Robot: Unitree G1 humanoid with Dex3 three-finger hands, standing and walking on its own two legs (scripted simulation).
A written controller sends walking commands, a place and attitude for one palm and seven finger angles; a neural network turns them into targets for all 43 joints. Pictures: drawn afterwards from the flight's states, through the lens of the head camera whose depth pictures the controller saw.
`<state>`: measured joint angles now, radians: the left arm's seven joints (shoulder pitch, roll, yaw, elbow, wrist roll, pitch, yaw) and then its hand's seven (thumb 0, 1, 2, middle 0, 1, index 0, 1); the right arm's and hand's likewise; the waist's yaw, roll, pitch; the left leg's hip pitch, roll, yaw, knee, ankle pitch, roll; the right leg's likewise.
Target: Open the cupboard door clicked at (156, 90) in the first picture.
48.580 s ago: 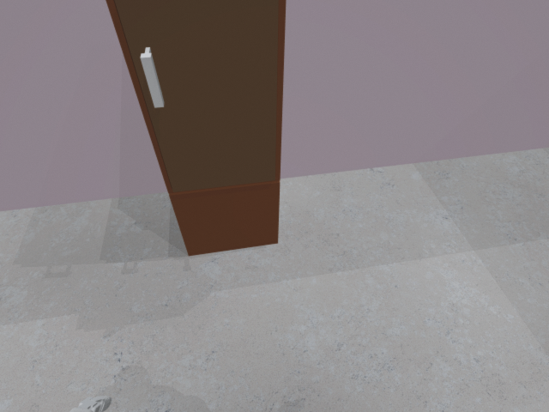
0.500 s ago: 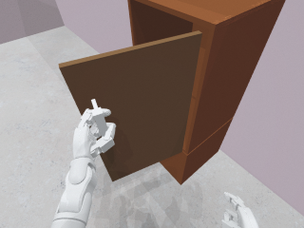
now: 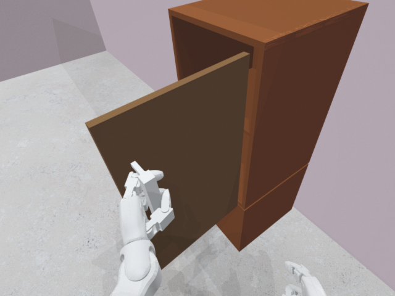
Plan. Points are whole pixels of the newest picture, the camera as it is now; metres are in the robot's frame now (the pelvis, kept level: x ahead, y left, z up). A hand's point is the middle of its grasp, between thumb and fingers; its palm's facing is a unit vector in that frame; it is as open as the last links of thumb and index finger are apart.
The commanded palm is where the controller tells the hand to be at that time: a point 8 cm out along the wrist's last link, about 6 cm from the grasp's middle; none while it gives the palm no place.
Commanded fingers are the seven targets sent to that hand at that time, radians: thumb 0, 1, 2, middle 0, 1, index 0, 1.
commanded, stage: open thumb and fingers to let go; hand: left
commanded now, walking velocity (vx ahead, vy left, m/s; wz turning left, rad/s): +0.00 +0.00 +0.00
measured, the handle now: (147, 190) +0.30 +0.11 +0.10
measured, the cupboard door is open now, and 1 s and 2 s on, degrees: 94 94 98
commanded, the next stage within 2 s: slide the hand sideways off the handle in 0.92 s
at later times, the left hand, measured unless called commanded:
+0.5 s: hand (168, 208) +0.26 +0.06 +0.10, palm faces +0.32 -0.95 -0.01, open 10.1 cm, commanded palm +0.21 +0.11 +0.10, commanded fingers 0.00 -0.50 0.30 -0.30 -1.20 -0.30 -1.20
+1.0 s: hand (164, 212) +0.25 +0.07 +0.10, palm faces +0.21 -0.98 +0.00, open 15.3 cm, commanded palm +0.21 +0.11 +0.10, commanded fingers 0.00 -0.50 0.30 -0.15 -0.30 -0.15 -0.30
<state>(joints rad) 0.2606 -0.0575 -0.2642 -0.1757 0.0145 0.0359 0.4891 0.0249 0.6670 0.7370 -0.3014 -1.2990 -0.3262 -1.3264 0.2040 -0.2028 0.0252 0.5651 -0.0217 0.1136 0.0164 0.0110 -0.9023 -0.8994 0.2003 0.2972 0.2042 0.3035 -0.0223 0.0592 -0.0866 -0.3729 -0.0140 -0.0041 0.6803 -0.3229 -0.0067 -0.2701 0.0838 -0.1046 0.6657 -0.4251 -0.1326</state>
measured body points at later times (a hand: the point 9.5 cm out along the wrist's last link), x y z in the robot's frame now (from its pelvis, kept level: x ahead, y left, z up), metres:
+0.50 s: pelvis +0.00 -0.01 +0.00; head -0.01 -0.06 +0.45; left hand +0.24 +0.11 +0.10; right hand +0.19 -0.23 -0.10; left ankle +0.02 +0.15 -0.71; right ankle -0.04 -0.02 -0.72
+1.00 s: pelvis -0.01 +0.02 +0.00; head -0.02 -0.01 +0.44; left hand +0.24 +0.12 +0.10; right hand +0.17 -0.20 -0.09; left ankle +0.02 +0.15 -0.72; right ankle -0.04 -0.02 -0.72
